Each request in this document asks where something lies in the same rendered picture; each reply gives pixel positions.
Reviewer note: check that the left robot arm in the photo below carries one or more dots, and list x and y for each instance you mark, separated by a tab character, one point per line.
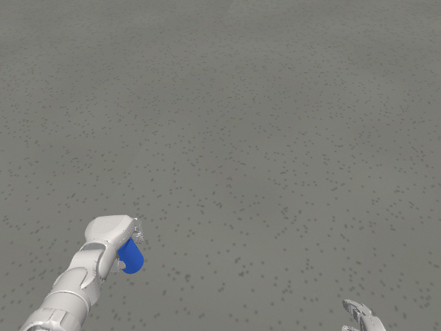
68	304

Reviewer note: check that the left robot hand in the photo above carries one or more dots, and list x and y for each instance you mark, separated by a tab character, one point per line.
117	230

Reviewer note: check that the can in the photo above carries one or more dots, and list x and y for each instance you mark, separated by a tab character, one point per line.
131	256

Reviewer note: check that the right robot hand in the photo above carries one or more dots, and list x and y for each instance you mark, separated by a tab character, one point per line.
362	314

